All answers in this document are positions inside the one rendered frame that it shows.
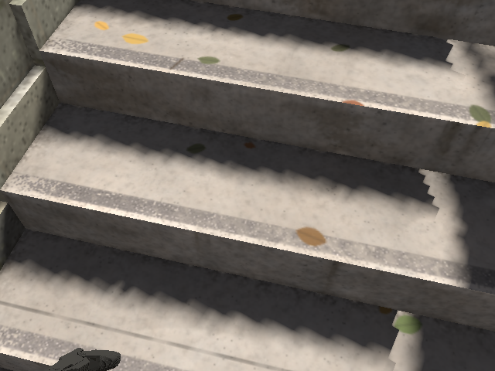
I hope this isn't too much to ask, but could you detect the left robot hand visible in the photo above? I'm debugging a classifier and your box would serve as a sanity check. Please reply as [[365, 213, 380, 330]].
[[43, 348, 121, 371]]

